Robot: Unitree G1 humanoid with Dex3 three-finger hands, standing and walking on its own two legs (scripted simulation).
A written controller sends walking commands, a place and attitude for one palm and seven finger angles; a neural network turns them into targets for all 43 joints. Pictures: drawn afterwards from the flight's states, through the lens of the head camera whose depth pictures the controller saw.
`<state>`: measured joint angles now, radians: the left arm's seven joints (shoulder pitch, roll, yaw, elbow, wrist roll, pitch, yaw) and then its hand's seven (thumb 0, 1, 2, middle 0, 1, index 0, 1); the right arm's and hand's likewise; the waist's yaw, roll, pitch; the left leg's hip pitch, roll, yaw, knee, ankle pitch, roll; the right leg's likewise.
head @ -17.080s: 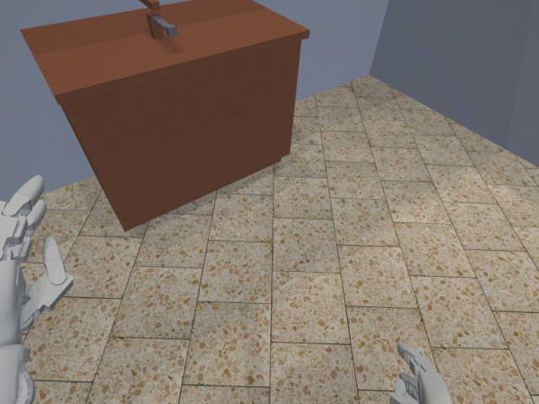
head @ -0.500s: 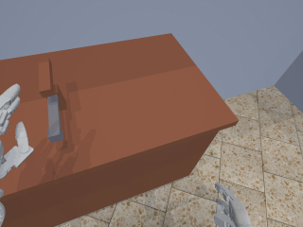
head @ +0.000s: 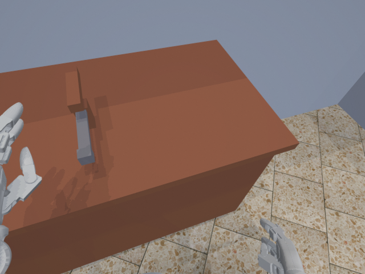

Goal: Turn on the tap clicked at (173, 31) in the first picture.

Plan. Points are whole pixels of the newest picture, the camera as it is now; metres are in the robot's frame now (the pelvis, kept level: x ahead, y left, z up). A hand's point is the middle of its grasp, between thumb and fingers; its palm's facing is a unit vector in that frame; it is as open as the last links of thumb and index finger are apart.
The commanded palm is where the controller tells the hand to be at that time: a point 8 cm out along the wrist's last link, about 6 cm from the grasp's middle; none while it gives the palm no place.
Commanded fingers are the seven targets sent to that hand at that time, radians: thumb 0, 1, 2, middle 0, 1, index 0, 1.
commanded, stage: come to a stop and stand still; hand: left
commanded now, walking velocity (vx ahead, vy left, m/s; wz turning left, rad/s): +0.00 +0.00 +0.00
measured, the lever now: (85, 155) +0.32 +0.25 +0.05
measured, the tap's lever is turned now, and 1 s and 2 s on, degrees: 0 0 0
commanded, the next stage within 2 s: look again from close up in 0.04 s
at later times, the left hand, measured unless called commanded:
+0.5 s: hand (55, 183) +0.21 +0.22 +0.16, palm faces +0.37 -0.85 -0.38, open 7.4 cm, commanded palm +0.16 +0.26 +0.18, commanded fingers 0.00 0.90 0.90 -0.20 -0.30 -0.20 -0.30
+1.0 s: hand (58, 191) +0.21 +0.22 +0.15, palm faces +0.31 -0.86 -0.41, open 7.4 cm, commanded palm +0.15 +0.26 +0.18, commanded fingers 0.00 0.90 0.90 -0.20 -0.30 -0.20 -0.30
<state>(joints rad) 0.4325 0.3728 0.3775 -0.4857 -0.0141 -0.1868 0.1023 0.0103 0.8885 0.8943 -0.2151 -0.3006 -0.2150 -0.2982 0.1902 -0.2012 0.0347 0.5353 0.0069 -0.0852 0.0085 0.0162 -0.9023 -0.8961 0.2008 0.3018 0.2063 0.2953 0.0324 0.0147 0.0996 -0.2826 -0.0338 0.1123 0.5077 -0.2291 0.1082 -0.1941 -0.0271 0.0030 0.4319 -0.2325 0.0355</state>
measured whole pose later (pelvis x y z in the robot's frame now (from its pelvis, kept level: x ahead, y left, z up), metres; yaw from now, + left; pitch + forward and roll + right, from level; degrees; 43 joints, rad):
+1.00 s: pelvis -0.01 -0.02 +0.00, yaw +0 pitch +0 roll -2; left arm 0.45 0.38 0.34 -0.43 -0.03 -0.25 0.06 0.01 0.89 0.89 -0.22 -0.30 -0.22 -0.30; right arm 0.23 -0.19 0.02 0.55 0.02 -0.13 0.00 0.02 -0.90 -0.90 0.20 0.30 0.21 0.30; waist 0.02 -0.01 0.06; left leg -0.29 -0.01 0.10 0.50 -0.21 0.08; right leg -0.20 0.00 -0.01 0.44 -0.22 0.03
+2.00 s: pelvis +0.01 -0.03 +0.01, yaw +1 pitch +0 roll -2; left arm 0.43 0.37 0.35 -0.45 -0.04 -0.21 0.10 0.01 0.89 0.89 -0.21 -0.30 -0.21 -0.30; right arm 0.20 -0.20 0.02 0.57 0.02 -0.10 -0.03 0.02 -0.90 -0.90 0.20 0.30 0.21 0.30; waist 0.03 -0.01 0.05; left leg -0.24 -0.02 0.08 0.43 -0.20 0.07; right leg -0.14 -0.01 -0.03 0.35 -0.21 0.03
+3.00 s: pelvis +0.02 -0.10 +0.00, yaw +1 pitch +0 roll -1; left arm 0.49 0.39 0.37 -0.52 -0.08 -0.16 0.09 0.01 0.89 0.89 -0.22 -0.30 -0.22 -0.30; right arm 0.21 -0.22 -0.01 0.57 0.03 -0.06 -0.03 0.02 -0.90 -0.90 0.20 0.30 0.20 0.29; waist 0.00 0.01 0.06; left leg -0.29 0.07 0.03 0.54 -0.26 -0.01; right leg -0.18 0.08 -0.07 0.44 -0.27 -0.07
